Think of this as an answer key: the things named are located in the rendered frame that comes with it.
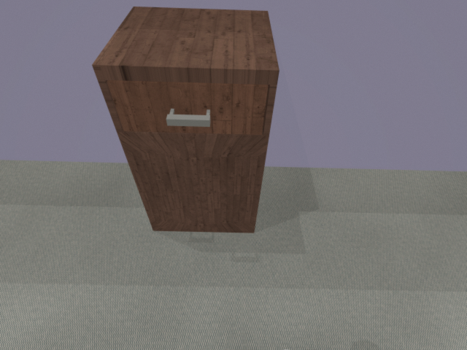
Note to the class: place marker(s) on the handle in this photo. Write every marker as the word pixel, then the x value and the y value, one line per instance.
pixel 188 119

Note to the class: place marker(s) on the drawer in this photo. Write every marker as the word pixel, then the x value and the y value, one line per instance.
pixel 234 108

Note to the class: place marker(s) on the cabinet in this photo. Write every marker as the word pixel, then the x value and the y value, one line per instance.
pixel 194 182

